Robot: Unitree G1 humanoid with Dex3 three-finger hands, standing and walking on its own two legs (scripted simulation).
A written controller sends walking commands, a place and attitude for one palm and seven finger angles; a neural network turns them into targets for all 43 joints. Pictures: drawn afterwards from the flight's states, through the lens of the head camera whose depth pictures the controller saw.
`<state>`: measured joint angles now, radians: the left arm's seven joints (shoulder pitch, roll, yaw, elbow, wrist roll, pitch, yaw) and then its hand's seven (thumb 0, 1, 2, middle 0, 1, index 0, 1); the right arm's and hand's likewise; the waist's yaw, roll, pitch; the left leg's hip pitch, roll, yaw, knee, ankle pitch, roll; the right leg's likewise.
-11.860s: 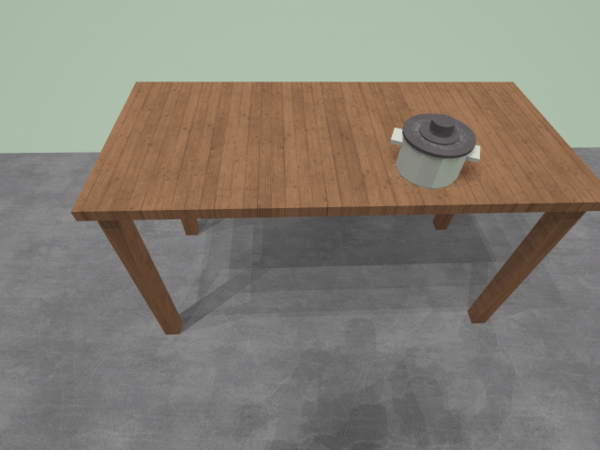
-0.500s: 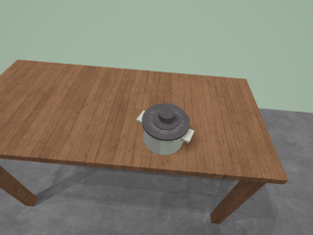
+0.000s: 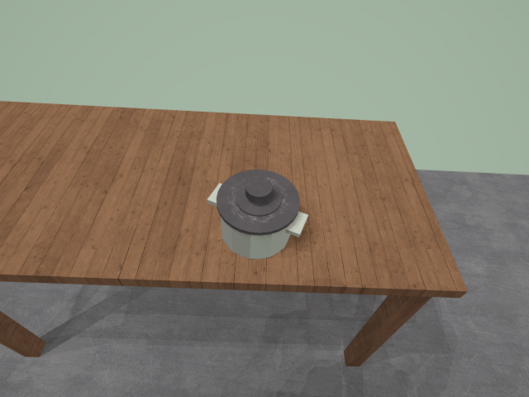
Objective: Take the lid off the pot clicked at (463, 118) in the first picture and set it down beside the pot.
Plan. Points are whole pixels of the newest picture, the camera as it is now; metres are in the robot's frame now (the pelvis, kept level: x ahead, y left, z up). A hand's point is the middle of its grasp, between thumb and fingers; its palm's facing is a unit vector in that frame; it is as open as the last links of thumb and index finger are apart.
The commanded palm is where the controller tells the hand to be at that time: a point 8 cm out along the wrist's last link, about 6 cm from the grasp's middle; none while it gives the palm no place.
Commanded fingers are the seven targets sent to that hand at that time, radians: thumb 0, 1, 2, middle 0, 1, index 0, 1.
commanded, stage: shuffle to correct the standing spot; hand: left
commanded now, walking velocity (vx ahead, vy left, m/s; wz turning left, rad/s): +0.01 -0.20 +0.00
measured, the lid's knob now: (258, 190) +0.47 +0.04 +0.03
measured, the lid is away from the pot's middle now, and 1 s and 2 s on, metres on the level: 0.00 0.00 0.00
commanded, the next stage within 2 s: come to a stop and stand still in 0.22 s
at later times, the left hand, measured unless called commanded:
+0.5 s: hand out of the picture +0.02 +0.08 -0.18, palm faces +0.05 -0.99 -0.15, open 7.3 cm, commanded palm none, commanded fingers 0.00 0.90 0.90 -0.20 -0.30 -0.20 -0.30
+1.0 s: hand out of the picture +0.02 +0.18 -0.17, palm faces +0.00 -0.97 -0.24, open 7.4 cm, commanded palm none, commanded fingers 0.00 0.90 0.90 -0.20 -0.30 -0.20 -0.30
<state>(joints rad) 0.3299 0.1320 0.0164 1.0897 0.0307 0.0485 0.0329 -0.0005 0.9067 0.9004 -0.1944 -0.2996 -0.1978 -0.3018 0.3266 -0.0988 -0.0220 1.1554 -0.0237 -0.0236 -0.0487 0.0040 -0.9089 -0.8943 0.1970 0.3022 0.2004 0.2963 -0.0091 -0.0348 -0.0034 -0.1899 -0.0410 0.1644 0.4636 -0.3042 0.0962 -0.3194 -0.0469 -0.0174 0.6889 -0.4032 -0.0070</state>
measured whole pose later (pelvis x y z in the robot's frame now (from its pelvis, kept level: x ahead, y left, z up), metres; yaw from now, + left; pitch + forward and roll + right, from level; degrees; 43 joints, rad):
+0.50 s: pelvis +0.02 -0.08 +0.00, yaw +0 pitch +0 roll -1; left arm 0.32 0.14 0.00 1.05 0.03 -0.01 0.05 0.00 0.91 0.90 -0.20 -0.30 -0.20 -0.30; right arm 0.23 -0.14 -0.04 1.11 0.00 0.02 -0.05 0.00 -0.91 -0.89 0.19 0.30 0.20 0.30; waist 0.01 -0.03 0.02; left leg -0.29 0.03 0.04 0.74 -0.48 -0.01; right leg -0.19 0.07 -0.08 0.46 -0.29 -0.08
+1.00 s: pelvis +0.00 -0.01 +0.00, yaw +0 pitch +0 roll -1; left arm 0.31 0.20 0.00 1.02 0.03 0.02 0.04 0.00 0.91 0.90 -0.20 -0.30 -0.20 -0.30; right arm 0.32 -0.17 0.00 1.01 -0.02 0.00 -0.02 0.01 -0.94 -0.89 0.20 0.30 0.20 0.30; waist 0.00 0.01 0.00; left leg -0.26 -0.09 0.09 0.50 -0.25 0.13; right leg -0.25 -0.03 -0.03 0.54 -0.30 -0.02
